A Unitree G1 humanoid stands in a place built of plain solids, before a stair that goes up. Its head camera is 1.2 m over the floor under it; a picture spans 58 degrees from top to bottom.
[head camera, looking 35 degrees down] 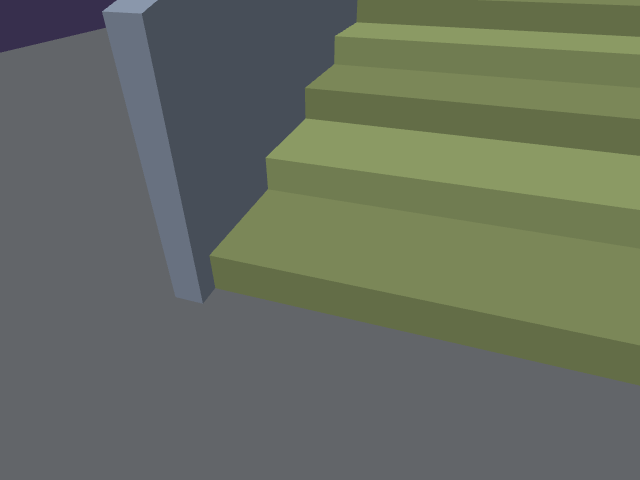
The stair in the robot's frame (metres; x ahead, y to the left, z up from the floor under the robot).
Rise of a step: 0.17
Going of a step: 0.57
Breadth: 2.66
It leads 18 degrees to the right of straight ahead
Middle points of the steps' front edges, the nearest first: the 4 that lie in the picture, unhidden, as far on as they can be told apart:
0.95 -0.83 0.17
1.50 -1.00 0.34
2.04 -1.18 0.51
2.59 -1.36 0.68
